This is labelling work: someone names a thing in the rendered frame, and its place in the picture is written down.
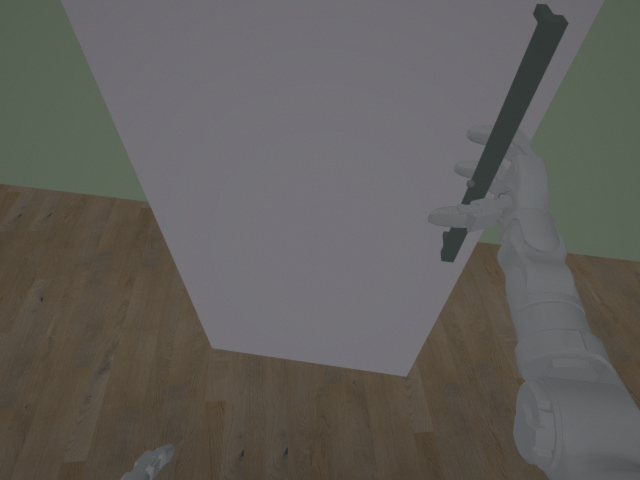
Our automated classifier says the robot right hand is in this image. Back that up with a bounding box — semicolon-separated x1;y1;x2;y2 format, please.
428;125;549;232

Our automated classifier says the handle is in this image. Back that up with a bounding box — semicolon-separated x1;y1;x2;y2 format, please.
441;4;568;262

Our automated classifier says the robot right forearm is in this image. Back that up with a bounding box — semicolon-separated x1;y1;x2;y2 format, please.
497;208;640;416

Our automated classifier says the robot left hand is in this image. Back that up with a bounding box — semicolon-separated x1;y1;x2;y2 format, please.
120;444;175;480

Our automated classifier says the fridge door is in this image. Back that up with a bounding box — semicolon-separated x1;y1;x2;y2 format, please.
61;0;605;377

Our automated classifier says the robot right upper arm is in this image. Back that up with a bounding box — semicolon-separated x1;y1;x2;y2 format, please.
513;376;640;480

